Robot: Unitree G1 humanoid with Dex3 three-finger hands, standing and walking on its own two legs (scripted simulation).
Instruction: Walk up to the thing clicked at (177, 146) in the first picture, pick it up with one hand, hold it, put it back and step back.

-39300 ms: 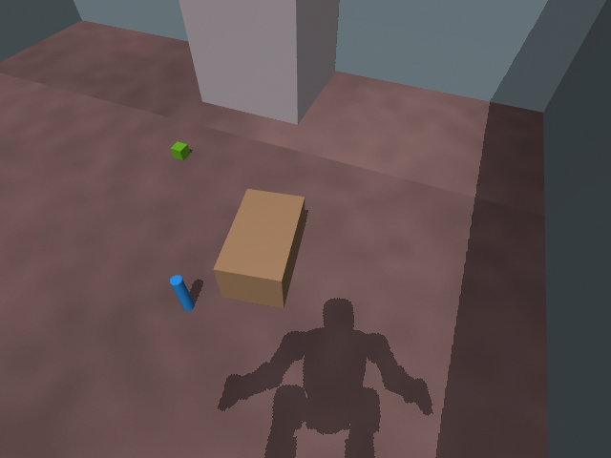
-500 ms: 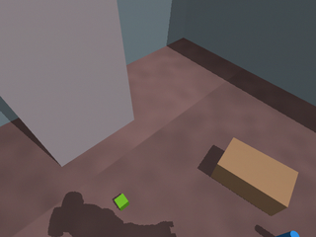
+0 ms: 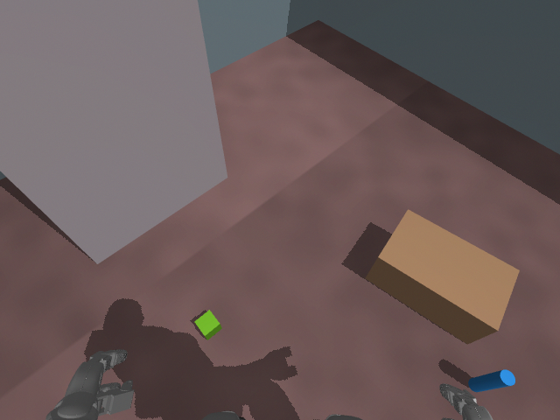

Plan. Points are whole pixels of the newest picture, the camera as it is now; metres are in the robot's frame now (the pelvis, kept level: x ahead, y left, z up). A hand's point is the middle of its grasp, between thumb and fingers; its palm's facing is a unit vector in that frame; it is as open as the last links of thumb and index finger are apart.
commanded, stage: rise first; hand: left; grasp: from above
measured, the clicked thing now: (208, 325) +0.41 +0.24 -0.74
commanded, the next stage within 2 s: none
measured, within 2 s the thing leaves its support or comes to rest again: neither
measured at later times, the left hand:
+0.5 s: hand (125, 412) +0.14 +0.27 -0.23, palm faces -0.11 -0.84 -0.53, open 12.9 cm
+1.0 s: hand (137, 387) +0.19 +0.31 -0.36, palm faces -0.28 -0.49 -0.83, open 12.5 cm
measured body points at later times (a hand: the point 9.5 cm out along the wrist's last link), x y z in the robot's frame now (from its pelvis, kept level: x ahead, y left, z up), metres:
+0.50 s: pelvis +0.00 +0.01 -0.07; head +0.10 +0.02 +0.36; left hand +0.15 +0.31 -0.19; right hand +0.16 -0.24 -0.18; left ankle +0.01 +0.12 -0.73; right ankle +0.00 -0.12 -0.73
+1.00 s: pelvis -0.04 +0.00 -0.20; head +0.13 +0.01 +0.22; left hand +0.20 +0.33 -0.31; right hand +0.15 -0.26 -0.32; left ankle +0.01 +0.12 -0.73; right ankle +0.00 -0.12 -0.73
